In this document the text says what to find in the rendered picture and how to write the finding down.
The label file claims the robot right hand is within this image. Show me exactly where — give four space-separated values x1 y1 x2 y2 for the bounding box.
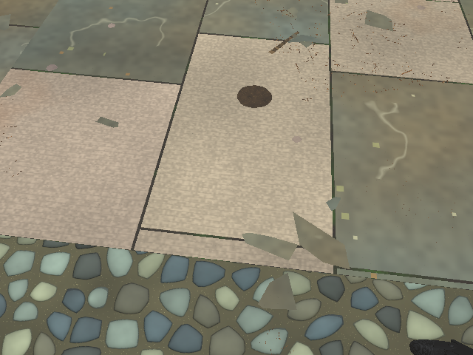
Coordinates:
409 339 473 355

